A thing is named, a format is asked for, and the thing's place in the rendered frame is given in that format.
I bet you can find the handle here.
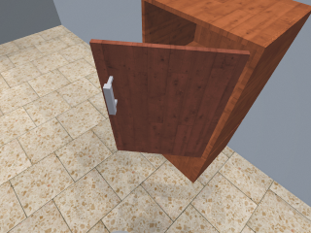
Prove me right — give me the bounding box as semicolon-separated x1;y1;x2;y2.
103;76;118;116

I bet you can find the cupboard door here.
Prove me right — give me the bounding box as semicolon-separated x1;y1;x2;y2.
89;39;251;158

